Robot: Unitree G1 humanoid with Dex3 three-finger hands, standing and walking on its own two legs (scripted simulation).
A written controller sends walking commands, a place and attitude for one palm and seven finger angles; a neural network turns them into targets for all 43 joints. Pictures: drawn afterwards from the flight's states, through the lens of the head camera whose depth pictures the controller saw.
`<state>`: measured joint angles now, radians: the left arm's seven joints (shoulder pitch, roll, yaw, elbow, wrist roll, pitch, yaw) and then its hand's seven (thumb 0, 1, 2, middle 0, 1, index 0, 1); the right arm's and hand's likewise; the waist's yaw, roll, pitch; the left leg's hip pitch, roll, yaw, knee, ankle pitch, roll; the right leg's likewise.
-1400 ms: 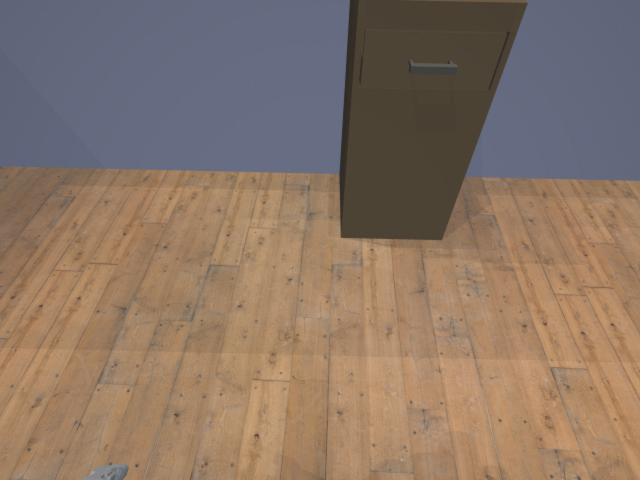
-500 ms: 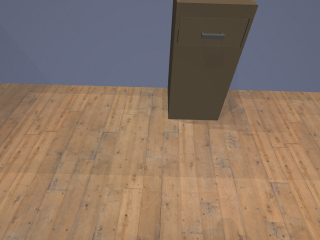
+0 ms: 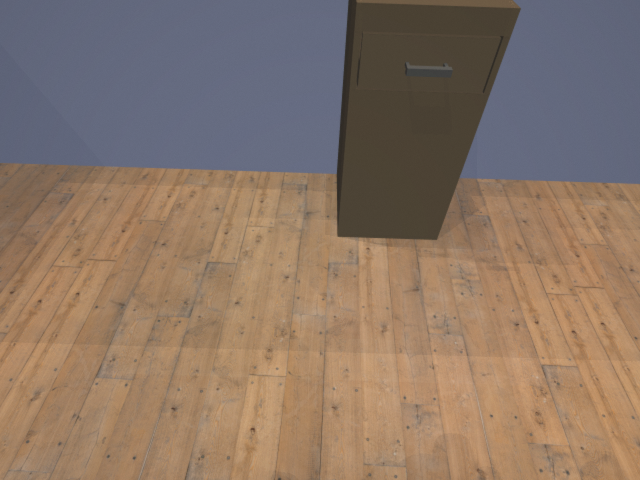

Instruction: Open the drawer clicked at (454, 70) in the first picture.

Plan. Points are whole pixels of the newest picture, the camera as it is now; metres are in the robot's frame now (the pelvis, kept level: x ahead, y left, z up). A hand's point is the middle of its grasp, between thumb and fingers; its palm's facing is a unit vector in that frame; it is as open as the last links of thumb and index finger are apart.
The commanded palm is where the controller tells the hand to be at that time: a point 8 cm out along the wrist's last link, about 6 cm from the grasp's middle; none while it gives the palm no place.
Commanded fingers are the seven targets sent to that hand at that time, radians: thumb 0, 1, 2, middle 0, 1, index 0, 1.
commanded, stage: look at it before walking up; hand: left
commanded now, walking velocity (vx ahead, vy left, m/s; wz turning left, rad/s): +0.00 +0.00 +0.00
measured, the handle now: (427, 68) +1.20 -0.25 -0.01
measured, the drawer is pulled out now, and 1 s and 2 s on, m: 0.00 0.00 0.00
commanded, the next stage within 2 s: walk to a spot facing it in 0.04 s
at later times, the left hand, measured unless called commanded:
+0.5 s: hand out of the picture +0.06 +0.19 -0.18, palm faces -0.14 -0.95 -0.28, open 7.4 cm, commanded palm none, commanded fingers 0.00 0.90 0.90 -0.20 -0.30 -0.20 -0.30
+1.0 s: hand out of the picture +0.11 +0.19 -0.18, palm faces -0.32 -0.92 -0.23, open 7.4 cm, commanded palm none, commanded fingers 0.00 0.90 0.90 -0.20 -0.30 -0.20 -0.30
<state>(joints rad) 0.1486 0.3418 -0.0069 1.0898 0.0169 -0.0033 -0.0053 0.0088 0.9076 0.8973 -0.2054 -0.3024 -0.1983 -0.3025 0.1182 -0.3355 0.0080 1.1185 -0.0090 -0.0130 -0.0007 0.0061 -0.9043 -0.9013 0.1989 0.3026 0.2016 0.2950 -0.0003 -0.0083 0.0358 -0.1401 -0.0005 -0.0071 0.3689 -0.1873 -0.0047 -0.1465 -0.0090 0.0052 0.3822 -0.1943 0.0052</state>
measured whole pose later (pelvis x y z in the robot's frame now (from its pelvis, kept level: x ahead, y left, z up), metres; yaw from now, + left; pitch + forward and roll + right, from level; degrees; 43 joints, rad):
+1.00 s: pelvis -0.02 +0.01 -0.01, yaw -23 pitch +2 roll -1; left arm 0.27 0.25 0.08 0.92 0.03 0.06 -0.02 0.01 0.91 0.90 -0.21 -0.30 -0.20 -0.30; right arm 0.17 -0.23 -0.04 0.91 -0.01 -0.01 -0.03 0.01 -0.91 -0.90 0.20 0.30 0.20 0.29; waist 0.03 -0.03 -0.01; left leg -0.22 0.01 0.00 0.49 -0.35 0.00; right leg -0.41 0.13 0.17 0.61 -0.31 -0.02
